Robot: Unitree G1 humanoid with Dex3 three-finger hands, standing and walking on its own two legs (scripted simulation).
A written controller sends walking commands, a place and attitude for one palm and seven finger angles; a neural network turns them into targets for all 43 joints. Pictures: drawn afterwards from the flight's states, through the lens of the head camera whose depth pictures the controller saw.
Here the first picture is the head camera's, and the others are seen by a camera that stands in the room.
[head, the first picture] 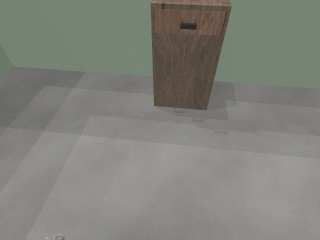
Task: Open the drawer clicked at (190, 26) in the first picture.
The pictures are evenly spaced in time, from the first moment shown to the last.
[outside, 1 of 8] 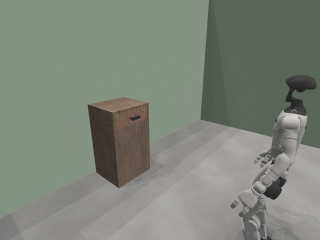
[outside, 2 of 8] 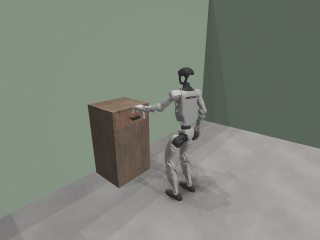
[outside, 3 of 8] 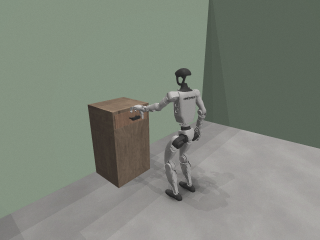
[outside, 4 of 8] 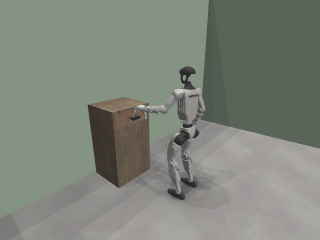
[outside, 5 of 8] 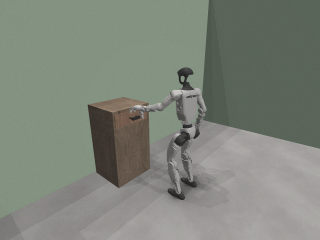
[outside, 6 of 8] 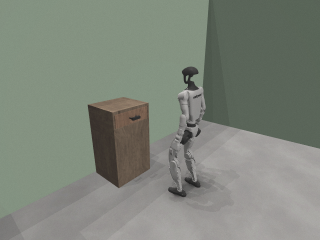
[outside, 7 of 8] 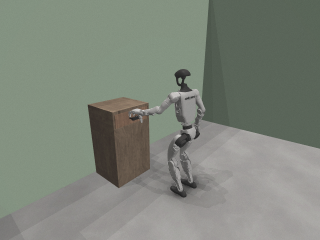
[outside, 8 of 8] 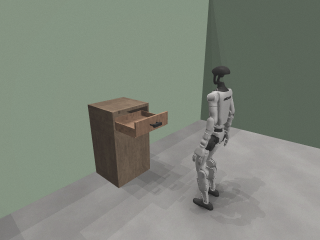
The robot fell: no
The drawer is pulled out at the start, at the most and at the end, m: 0.00 0.30 0.30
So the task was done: yes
